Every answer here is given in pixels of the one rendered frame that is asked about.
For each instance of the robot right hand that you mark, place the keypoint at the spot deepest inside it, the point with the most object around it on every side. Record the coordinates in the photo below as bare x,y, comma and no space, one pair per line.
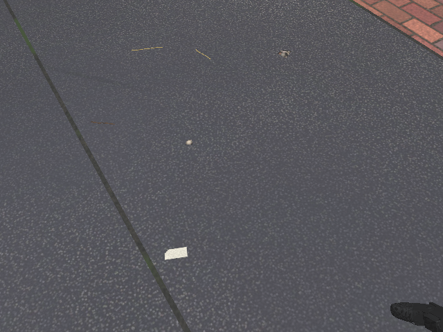
428,315

